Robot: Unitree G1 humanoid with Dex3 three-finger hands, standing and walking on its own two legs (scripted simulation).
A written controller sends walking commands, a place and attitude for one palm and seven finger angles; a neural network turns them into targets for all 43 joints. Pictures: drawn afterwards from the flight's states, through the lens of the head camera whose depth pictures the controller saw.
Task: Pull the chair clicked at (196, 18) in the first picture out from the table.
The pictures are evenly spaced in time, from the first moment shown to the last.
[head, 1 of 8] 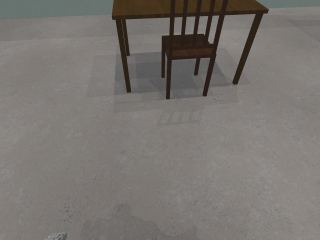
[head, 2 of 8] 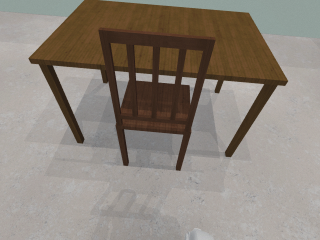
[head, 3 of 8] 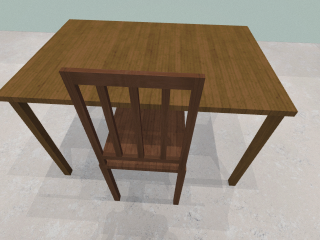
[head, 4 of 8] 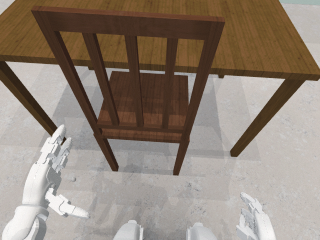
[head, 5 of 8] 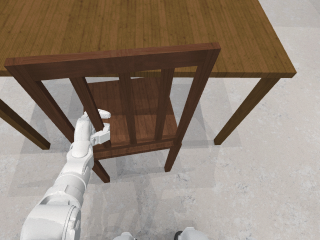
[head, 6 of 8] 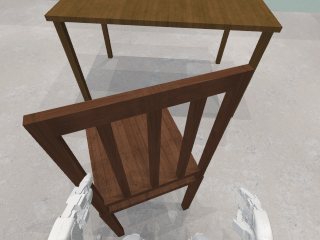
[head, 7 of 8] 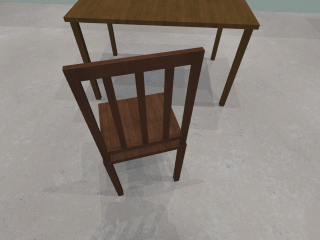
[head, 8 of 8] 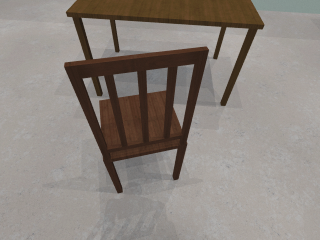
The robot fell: no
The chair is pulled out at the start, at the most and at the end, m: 0.00 0.65 0.64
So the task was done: yes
